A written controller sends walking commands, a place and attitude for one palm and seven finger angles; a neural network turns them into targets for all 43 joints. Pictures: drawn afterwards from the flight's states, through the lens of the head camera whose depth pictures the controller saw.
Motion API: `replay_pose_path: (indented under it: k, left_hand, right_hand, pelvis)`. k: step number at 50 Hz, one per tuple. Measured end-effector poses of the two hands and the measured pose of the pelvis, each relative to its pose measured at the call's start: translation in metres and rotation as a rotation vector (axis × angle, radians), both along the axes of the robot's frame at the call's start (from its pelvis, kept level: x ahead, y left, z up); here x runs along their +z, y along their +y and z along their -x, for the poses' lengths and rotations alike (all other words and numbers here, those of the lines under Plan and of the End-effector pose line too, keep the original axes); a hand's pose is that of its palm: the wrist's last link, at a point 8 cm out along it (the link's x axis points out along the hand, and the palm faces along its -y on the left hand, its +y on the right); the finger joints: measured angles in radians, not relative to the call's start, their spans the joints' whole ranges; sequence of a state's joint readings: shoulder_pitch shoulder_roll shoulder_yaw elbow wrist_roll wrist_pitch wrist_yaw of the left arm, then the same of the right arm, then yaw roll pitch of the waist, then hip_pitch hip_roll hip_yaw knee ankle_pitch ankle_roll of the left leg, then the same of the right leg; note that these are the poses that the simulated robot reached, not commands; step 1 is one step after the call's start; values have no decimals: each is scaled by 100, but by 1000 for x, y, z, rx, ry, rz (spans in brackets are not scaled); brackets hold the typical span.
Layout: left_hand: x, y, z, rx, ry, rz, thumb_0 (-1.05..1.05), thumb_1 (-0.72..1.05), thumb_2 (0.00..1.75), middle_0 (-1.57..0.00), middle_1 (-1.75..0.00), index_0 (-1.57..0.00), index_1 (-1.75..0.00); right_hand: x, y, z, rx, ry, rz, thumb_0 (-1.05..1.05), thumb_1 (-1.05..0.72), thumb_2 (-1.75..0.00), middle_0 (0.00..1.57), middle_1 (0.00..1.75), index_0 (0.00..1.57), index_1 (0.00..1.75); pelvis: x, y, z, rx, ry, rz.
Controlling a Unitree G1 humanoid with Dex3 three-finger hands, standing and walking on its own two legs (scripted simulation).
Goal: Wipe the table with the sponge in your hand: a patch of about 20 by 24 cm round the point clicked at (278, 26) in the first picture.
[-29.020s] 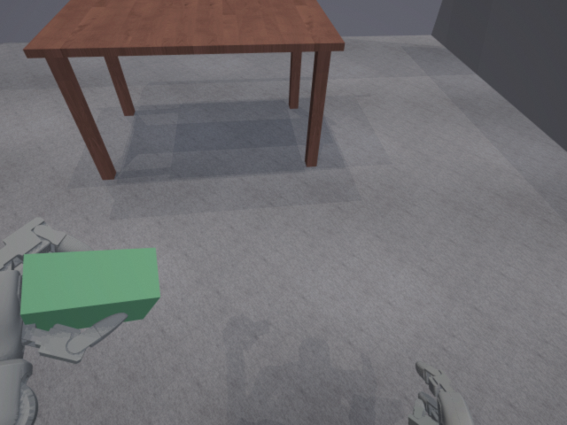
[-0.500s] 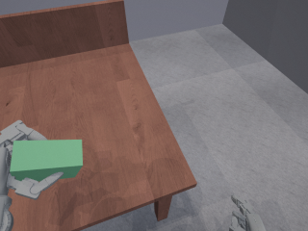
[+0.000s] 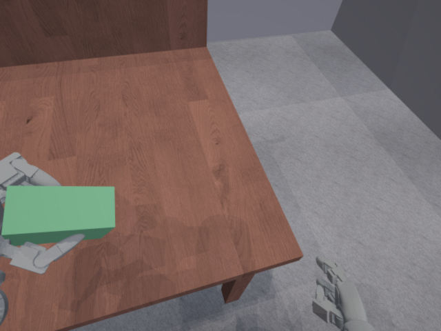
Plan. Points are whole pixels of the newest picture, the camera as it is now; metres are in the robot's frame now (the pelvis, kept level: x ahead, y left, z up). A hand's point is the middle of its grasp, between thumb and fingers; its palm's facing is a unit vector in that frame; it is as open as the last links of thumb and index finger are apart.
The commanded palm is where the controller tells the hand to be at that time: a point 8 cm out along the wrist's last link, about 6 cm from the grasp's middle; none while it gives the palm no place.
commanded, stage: come to a stop and stand still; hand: left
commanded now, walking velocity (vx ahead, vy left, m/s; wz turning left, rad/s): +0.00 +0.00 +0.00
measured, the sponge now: (77, 215) +0.24 +0.23 +0.12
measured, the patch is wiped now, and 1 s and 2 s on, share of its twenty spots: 0.00 0.00 0.00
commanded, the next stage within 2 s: look again from close up in 0.50 s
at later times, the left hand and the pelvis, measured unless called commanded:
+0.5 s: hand (43, 252) +0.18 +0.24 +0.15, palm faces +0.31 -0.87 -0.37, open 9.6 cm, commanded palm +0.12 +0.27 +0.17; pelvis -0.04 -0.01 +0.00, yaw +0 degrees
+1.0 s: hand (51, 238) +0.19 +0.23 +0.15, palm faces +0.31 -0.87 -0.38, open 9.6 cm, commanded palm +0.14 +0.27 +0.17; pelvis -0.02 -0.01 +0.00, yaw -1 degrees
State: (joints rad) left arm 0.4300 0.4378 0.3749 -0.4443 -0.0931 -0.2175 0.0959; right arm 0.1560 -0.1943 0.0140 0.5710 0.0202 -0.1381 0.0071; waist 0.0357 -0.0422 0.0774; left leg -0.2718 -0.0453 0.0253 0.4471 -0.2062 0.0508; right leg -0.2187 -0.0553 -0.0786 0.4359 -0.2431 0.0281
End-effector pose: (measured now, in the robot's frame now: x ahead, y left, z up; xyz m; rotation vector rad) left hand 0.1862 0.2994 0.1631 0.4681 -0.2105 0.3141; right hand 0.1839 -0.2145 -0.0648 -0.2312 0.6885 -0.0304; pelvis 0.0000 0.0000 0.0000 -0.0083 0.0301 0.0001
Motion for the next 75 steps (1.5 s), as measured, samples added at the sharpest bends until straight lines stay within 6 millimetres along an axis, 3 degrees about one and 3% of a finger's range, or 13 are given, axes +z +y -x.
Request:
replay_pose_path:
  k: [4, 14, 27, 36, 48, 58, 67, 75]
  left_hand:
    - [-4, -7, 11, -21, -1, 27, -1, -46, 105, -78, -137, -78, -137]
    - [18, -10, 35, -41, -55, -42, -1, -46, 105, -78, -137, -78, -137]
    - [0, -25, 44, -48, -13, 34, -1, -46, 105, -78, -137, -78, -137]
    - [15, -24, 43, -44, -41, -13, -1, -46, 105, -78, -137, -78, -137]
    - [6, -27, 32, -39, -2, 31, -1, -46, 105, -78, -137, -78, -137]
    - [11, -28, 16, -56, -34, 24, -1, -46, 105, -78, -137, -78, -137]
    - [11, -53, -3, -109, -42, 43, -1, -46, 105, -78, -137, -78, -137]
    - [18, -76, -4, -141, -11, 3, -1, -46, 105, -78, -137, -78, -137]
  right_hand:
    - [-2, 2, 14, 17, 20, 11, 1, -90, -90, 20, 30, 21, 30]
    - [-3, -7, 37, -7, 6, 8, 1, -90, -90, 20, 30, 21, 30]
    - [6, -23, 50, -35, -36, 34, 1, -90, -90, 20, 30, 20, 30]
    - [5, -24, 48, -47, -41, 28, 1, -90, -90, 20, 30, 20, 30]
    - [6, -19, 39, -49, -37, 24, 1, -90, -90, 20, 30, 20, 30]
    - [11, -20, 30, -72, -46, 25, 1, -90, -90, 20, 30, 21, 30]
    - [11, -31, 31, -98, -43, 3, 1, -90, -90, 20, 30, 21, 30]
    - [4, -57, 37, -140, -15, 5, 1, -90, -90, 20, 30, 21, 30]
  pelvis:
    - [0, 0, 9, 10, -9, 6]
    - [-1, -3, 27, 12, -23, 12]
    - [0, -8, 37, 5, -39, 19]
    - [1, -9, 34, 0, -39, 19]
    - [2, -8, 25, -9, -42, 16]
    - [2, -10, 19, -47, -36, 13]
    - [2, -23, 15, -66, -28, 10]
    - [0, -41, 11, -69, -24, 13]
